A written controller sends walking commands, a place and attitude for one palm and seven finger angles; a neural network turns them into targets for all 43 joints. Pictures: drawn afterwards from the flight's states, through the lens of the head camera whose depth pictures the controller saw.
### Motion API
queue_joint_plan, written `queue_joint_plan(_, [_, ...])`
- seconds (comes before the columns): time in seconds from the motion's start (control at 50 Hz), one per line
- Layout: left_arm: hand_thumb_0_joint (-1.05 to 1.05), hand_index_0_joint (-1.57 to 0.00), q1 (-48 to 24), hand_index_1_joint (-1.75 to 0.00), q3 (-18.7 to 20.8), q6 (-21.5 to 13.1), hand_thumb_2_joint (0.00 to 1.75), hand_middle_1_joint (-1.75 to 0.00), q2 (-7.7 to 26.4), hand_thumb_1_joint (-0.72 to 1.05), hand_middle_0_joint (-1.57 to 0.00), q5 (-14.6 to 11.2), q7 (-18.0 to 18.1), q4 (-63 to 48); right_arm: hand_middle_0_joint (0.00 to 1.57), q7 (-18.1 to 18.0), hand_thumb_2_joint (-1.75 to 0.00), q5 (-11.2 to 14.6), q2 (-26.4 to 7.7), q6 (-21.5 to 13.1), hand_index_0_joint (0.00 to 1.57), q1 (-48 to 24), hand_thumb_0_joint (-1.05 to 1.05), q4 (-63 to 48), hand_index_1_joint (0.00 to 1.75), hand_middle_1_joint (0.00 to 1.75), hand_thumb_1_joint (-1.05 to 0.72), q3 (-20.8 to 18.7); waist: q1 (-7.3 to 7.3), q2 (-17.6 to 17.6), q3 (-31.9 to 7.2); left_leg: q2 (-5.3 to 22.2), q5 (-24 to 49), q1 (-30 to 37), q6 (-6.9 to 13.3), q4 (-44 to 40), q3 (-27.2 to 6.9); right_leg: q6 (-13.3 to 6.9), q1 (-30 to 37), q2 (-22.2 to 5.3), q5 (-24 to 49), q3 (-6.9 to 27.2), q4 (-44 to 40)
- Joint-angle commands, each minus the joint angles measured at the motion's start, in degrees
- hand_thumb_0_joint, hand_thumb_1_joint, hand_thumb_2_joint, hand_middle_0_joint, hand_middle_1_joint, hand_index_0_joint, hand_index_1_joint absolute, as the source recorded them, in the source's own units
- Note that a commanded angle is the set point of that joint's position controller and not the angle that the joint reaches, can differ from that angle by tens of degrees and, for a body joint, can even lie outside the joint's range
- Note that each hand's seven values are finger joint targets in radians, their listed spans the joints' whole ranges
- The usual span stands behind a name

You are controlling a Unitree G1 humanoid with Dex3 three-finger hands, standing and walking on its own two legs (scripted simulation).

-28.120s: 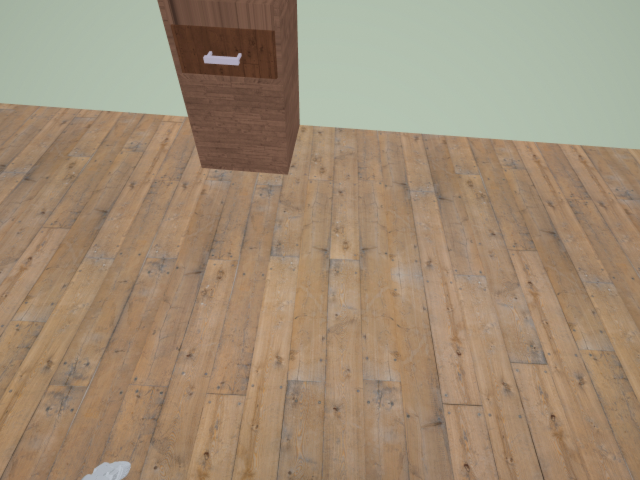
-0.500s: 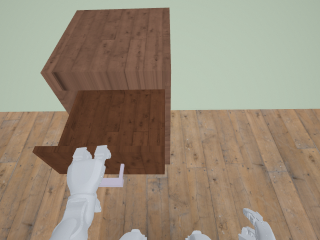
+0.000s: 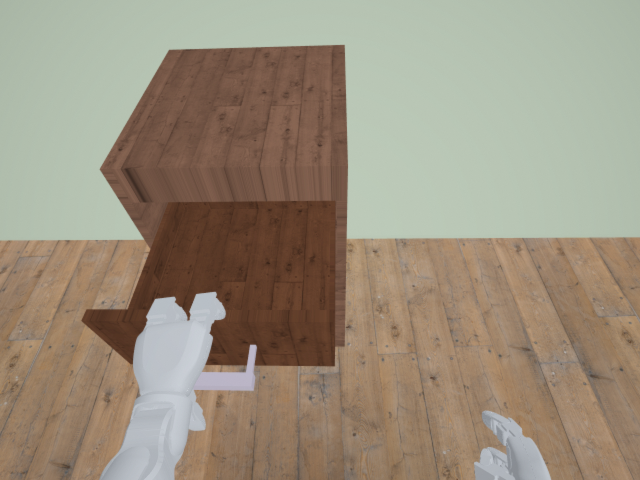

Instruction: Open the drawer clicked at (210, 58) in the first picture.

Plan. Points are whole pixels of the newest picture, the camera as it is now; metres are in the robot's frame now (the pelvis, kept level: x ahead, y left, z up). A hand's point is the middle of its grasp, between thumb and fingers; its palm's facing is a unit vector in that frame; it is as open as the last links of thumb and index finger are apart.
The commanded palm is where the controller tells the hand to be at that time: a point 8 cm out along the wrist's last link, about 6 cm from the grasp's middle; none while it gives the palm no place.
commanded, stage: lift the hand off the handle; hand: left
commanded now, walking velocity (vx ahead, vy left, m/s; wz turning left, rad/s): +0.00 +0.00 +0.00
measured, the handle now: (215, 366) +0.31 +0.21 -0.15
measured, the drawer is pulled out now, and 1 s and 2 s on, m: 0.25 0.25 0.25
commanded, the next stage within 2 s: draw the hand back to the body in 0.34 s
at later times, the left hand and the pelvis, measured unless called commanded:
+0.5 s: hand (190, 362) +0.26 +0.19 +0.00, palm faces -0.01 -0.11 -0.99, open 13.8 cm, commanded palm +0.23 +0.20 +0.06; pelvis +0.00 -0.01 +0.01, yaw +0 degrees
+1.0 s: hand (129, 373) +0.22 +0.23 +0.06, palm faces +0.04 -0.10 -0.99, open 13.8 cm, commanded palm +0.19 +0.23 +0.13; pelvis +0.01 -0.01 +0.03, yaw +0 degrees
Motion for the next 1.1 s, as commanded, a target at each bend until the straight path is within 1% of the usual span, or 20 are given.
queue_joint_plan(0.0, [0.00, -0.30, -7.62, -1.20, 4.41, 0.74, 0.30, -1.20, 7.40, -0.50, -0.30, 0.40, 2.23, -11.71, 0.20, -0.33, -0.90, 0.18, -6.10, -1.99, 0.20, -4.89, 0.00, -8.64, 0.30, 0.30, -0.90, -2.08, 0.12, -2.78, -12.28, -2.88, 17.31, 10.64, 1.46, -6.73, 0.43, -1.63, 7.78, 1.91, 17.92, -1.27, -8.43])
queue_joint_plan(0.08, [0.00, -0.30, -7.36, -1.20, 3.27, 0.93, 0.30, -1.20, 6.76, -0.50, -0.30, 0.40, 1.59, -14.51, 0.20, -0.10, -0.90, 0.02, -5.73, -1.98, 0.20, -6.02, 0.00, -9.19, 0.30, 0.30, -0.90, -1.42, 0.46, -2.82, -13.23, -2.82, 18.82, 12.39, 1.48, -7.38, 0.49, -1.48, 8.85, 1.75, 18.78, -1.31, -8.95])
queue_joint_plan(0.1, [0.00, -0.30, -7.99, -1.20, 2.87, 1.10, 0.30, -1.20, 6.42, -0.50, -0.30, 0.01, 1.20, -14.14, 0.20, -0.14, -0.90, 0.26, -5.80, -1.97, 0.20, -5.66, 0.00, -8.88, 0.30, 0.30, -0.90, -1.79, -0.12, -2.72, -11.16, -2.70, 18.06, 12.29, 1.40, -7.81, 0.26, -1.58, 8.52, 1.81, 18.18, -1.57, -9.34])
queue_joint_plan(0.18, [0.00, -0.30, -7.82, -1.20, 3.73, 0.80, 0.30, -1.20, 7.78, -0.50, -0.30, 0.17, 0.48, -16.11, 0.20, -0.07, -0.90, 0.01, -5.66, -2.13, 0.20, -6.58, 0.00, -9.13, 0.30, 0.30, -0.90, -1.25, 0.84, -2.82, -12.79, -2.85, 18.46, 13.52, 1.56, -8.55, 0.59, -1.45, 10.31, 1.66, 18.63, -0.97, -10.17])
queue_joint_plan(0.28, [0.00, -0.30, -7.59, -1.20, 3.26, 1.01, 0.30, -1.20, 7.24, -0.50, -0.30, -0.01, -0.92, -12.80, 0.20, -0.22, -0.90, 0.35, -5.58, -2.15, 0.20, -7.11, 0.00, -8.49, 0.30, 0.30, -0.90, -0.95, 0.75, -3.80, -9.41, -3.08, 16.13, 12.63, 1.47, -9.66, 0.85, -1.24, 10.07, 1.56, 16.56, -0.67, -11.66])
queue_joint_plan(0.3, [0.00, -0.30, -8.39, -1.20, 3.21, 0.96, 0.30, -1.20, 7.07, -0.50, -0.30, -0.41, -1.25, -12.01, 0.20, -0.23, -0.90, 0.52, -5.75, -2.16, 0.20, -6.61, 0.00, -8.22, 0.30, 0.30, -0.90, -1.42, 0.10, -4.57, -8.06, -2.94, 16.08, 12.65, 1.50, -9.80, 0.63, -1.36, 9.85, 1.63, 16.99, -0.78, -11.90])
queue_joint_plan(0.4, [0.00, -0.30, -10.98, -1.20, 3.36, -0.75, 0.30, -1.20, 7.62, -0.50, -0.30, -0.21, -1.66, -13.37, 0.20, -0.34, -0.90, 0.19, -5.70, -2.45, 0.20, -6.21, 0.00, -8.18, 0.30, 0.30, -0.90, -1.70, -0.01, -3.12, -9.94, -3.07, 16.24, 13.50, 1.57, -9.50, 0.73, -1.35, 9.95, 1.38, 17.27, -0.43, -11.82])
queue_joint_plan(0.42, [0.00, -0.30, -10.86, -1.20, 2.95, -1.34, 0.30, -1.20, 7.08, -0.50, -0.30, 0.23, -1.44, -13.88, 0.20, -0.15, -0.90, -0.12, -5.60, -2.64, 0.20, -6.25, 0.00, -8.37, 0.30, 0.30, -0.90, -1.43, 0.42, -3.59, -10.46, -3.05, 16.86, 13.48, 1.61, -9.32, 0.77, -1.26, 9.80, 1.33, 17.69, -0.42, -11.55])
queue_joint_plan(0.46, [0.00, -0.30, -6.61, -1.20, 7.41, -2.02, 0.30, -1.20, 11.10, -0.50, -0.30, -0.39, -0.94, -17.83, 0.20, -0.20, -0.90, 0.02, -5.77, -2.82, 0.20, -6.42, 0.00, -9.07, 0.30, 0.30, -0.90, -1.95, 2.14, -1.50, -13.93, -3.17, 19.72, 14.79, 1.42, -9.61, 0.99, -1.75, 13.73, 1.49, 21.43, 0.30, -11.33])
queue_joint_plan(0.48, [0.00, -0.30, -4.76, -1.20, 7.62, -2.25, 0.30, -1.20, 11.29, -0.50, -0.30, -0.14, -0.46, -20.47, 0.20, 0.01, -0.90, -0.18, -5.27, -2.94, 0.20, -6.91, 0.00, -9.54, 0.30, 0.30, -0.90, -1.51, 2.72, -1.26, -15.97, -3.21, 20.70, 15.20, 1.43, -9.41, 1.20, -1.58, 14.60, 1.22, 22.54, 0.39, -10.75])
queue_joint_plan(0.6, [0.00, -0.30, -1.59, -1.20, 9.09, 1.13, 0.30, -1.20, 12.41, -0.50, -0.30, -2.17, -1.57, -19.93, 0.20, -0.19, -0.90, 0.93, -5.60, -2.77, 0.20, -9.20, 0.00, -8.92, 0.30, 0.30, -0.90, -1.21, 1.92, -3.58, -7.62, -3.17, 16.21, 13.44, 1.57, -12.20, 1.31, -1.17, 15.19, 1.24, 19.09, 1.14, -14.24])
queue_joint_plan(0.64, [0.00, -0.30, -2.20, -1.20, 8.94, 1.55, 0.30, -1.20, 13.04, -0.50, -0.30, -3.15, -3.17, -21.78, 0.20, -0.65, -0.90, 1.02, -5.68, -2.99, 0.20, -9.66, 0.00, -8.98, 0.30, 0.30, -0.90, -1.08, 1.74, -4.86, -8.10, -3.26, 15.58, 14.61, 1.94, -12.86, 1.46, -0.78, 16.37, 0.97, 18.23, 1.32, -15.43])
queue_joint_plan(0.72, [0.00, -0.30, 0.14, -1.20, 7.53, -0.23, 0.30, -1.20, 12.57, -0.50, -0.30, -4.79, -6.77, -26.93, 0.20, -0.82, -0.90, 0.82, -5.67, -3.73, 0.20, -10.06, 0.00, -9.75, 0.30, 0.30, -0.90, -0.50, 2.01, -3.09, -7.51, -3.23, 16.25, 17.03, 2.22, -13.93, 1.26, -0.48, 16.52, 0.66, 17.55, 0.85, -16.63])
queue_joint_plan(0.76, [0.00, -0.30, 2.32, -1.20, 9.58, -1.22, 0.30, -1.20, 14.51, -0.50, -0.30, -5.42, -8.04, -27.22, 0.20, -1.00, -0.90, 0.76, -5.84, -3.81, 0.20, -10.05, 0.00, -9.59, 0.30, 0.30, -0.90, -0.62, 2.05, -3.51, -5.70, -3.18, 15.83, 17.10, 2.10, -14.65, 1.17, -0.63, 17.15, 0.72, 16.70, 1.36, -17.91])
queue_joint_plan(0.82, [0.00, -0.30, 2.06, -1.20, 10.86, -3.04, 0.30, -1.20, 15.68, -0.50, -0.30, -4.72, -8.68, -28.90, 0.20, -0.83, -0.90, 0.40, -5.58, -4.13, 0.20, -9.85, 0.00, -9.63, 0.30, 0.30, -0.90, -0.15, 2.46, -3.38, -4.52, -3.14, 14.99, 17.51, 2.13, -15.00, 1.03, -0.44, 16.03, 0.53, 14.55, 1.07, -18.26])
queue_joint_plan(0.84, [0.00, -0.30, 3.40, -1.20, 11.80, -3.39, 0.30, -1.20, 16.08, -0.50, -0.30, -4.98, -8.76, -29.55, 0.20, -0.88, -0.90, 0.61, -5.41, -4.11, 0.20, -9.92, 0.00, -9.54, 0.30, 0.30, -0.90, -0.52, 2.70, -1.57, -4.64, -3.10, 15.43, 18.33, 2.02, -15.36, 1.02, -0.79, 16.72, 0.73, 14.96, 1.07, -18.58])
queue_joint_plan(0.94, [0.00, -0.30, 7.92, -1.20, 14.13, -4.39, 0.30, -1.20, 17.11, -0.50, -0.30, -5.78, -8.90, -34.19, 0.20, -0.36, -0.90, 0.59, -5.17, -4.41, 0.20, -9.71, 0.00, -9.99, 0.30, 0.30, -0.90, -0.61, 3.48, -0.49, -5.76, -2.66, 19.59, 20.56, 1.63, -16.21, 0.91, -1.04, 19.00, 0.78, 19.61, 0.75, -18.52])
queue_joint_plan(1.02, [0.00, -0.30, 9.45, -1.20, 15.23, -3.75, 0.30, -1.20, 18.51, -0.50, -0.30, -6.59, -10.08, -36.17, 0.20, -0.02, -0.90, 0.59, -5.52, -4.15, 0.20, -10.35, 0.00, -10.51, 0.30, 0.30, -0.90, 0.14, 3.52, -1.93, -3.90, -2.40, 18.85, 20.26, 1.64, -17.24, 0.74, -0.55, 19.07, 0.54, 18.29, 0.26, -19.45])
queue_joint_plan(1.04, [0.00, -0.30, 8.91, -1.18, 10.65, -4.30, 0.32, -1.18, -1.58, -0.47, -0.30, -49.87, -14.58, -36.00, 0.20, -1.48, -0.90, 2.36, -3.02, -6.68, 0.20, -4.66, 0.00, -14.40, 0.30, 0.30, -0.90, 0.23, -2.55, -5.93, 1.66, 0.03, 15.25, 28.23, 3.36, -19.25, 0.73, -0.09, 23.13, 1.21, 16.73, -2.85, -22.10])
queue_joint_plan(1.08, [0.00, -0.29, 9.56, -1.13, 18.56, -8.20, 0.34, -1.13, 9.04, -0.40, -0.29, -57.88, -17.26, -41.96, 0.20, -4.35, -0.90, 1.83, -4.83, -9.85, 0.20, -4.99, 0.00, -14.70, 0.30, 0.30, -0.90, 1.60, 0.09, -7.95, 0.27, -0.14, 15.77, 29.16, 3.13, -21.44, 1.25, 0.77, 25.61, 0.21, 16.37, -2.48, -24.29])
